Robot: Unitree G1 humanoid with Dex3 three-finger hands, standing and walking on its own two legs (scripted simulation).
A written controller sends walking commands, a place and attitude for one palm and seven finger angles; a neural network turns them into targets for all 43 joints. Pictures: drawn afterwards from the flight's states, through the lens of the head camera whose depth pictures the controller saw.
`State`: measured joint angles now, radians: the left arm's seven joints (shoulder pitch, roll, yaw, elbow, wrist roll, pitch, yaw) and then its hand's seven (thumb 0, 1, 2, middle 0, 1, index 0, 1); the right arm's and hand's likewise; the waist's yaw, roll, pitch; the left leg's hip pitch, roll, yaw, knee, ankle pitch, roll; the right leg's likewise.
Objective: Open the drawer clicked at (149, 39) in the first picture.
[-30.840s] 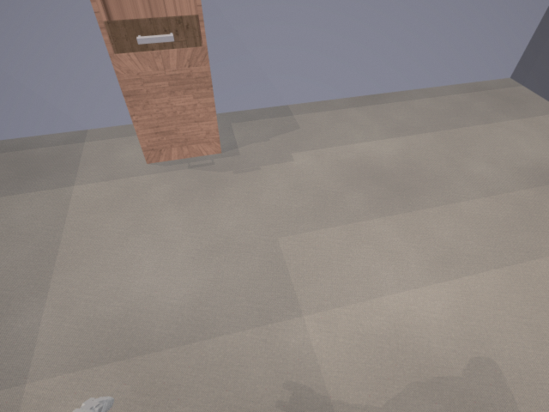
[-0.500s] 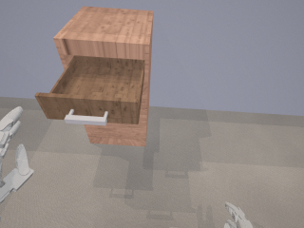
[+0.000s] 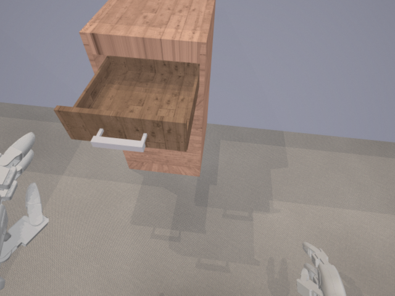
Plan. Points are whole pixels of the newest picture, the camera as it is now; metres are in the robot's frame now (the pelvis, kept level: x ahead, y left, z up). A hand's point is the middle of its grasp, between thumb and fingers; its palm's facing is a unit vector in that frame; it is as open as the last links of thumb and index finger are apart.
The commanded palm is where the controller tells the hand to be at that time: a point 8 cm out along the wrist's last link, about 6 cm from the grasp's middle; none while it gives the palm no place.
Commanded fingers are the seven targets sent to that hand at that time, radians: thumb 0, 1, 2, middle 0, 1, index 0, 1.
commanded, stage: let the arm hang, fingers relaxed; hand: left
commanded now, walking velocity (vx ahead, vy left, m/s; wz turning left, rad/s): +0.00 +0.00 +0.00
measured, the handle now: (120, 138) +0.53 +0.27 -0.08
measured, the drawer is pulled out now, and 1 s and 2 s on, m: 0.30 0.30 0.30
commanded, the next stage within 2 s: look to check the result in 1.10 s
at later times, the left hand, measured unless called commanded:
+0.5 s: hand out of the picture -0.03 +0.21 -0.17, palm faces +0.04 -0.98 -0.22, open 7.1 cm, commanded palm none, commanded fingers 0.00 0.90 0.90 -0.20 -0.30 -0.20 -0.30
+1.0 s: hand out of the picture -0.02 +0.18 -0.17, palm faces +0.01 -0.98 -0.18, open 7.3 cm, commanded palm none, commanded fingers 0.00 0.90 0.90 -0.20 -0.30 -0.20 -0.30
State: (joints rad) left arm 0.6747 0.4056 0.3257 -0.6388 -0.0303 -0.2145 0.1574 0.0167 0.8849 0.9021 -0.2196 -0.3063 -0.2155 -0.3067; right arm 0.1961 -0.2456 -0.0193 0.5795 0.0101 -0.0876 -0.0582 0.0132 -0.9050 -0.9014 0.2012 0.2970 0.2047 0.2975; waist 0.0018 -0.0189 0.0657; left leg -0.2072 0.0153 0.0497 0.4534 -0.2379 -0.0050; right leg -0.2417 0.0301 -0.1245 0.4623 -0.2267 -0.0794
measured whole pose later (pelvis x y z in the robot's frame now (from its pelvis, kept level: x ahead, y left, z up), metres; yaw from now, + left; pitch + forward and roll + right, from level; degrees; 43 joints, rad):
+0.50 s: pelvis -0.01 +0.02 +0.00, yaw +1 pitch -2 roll +0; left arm 0.33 0.20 0.02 1.02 0.01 0.03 0.02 -0.01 0.96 0.90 -0.21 -0.30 -0.20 -0.30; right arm 0.31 -0.19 0.01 1.01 -0.02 0.04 -0.03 0.01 -0.92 -0.90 0.20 0.30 0.21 0.30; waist 0.01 0.00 0.09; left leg -0.19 0.00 0.04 0.44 -0.22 0.02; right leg -0.20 0.02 -0.13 0.40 -0.17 -0.06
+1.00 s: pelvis -0.01 +0.02 +0.00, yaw -1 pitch -2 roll +0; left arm 0.29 0.11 0.00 1.13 0.01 0.00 0.04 0.01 0.92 0.90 -0.20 -0.30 -0.20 -0.30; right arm 0.36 -0.09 0.01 1.12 -0.02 0.01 -0.04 0.00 -0.91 -0.90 0.20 0.30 0.20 0.30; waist -0.01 0.02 0.05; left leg -0.15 0.00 0.08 0.41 -0.21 0.03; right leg -0.19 0.02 -0.09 0.40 -0.17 -0.06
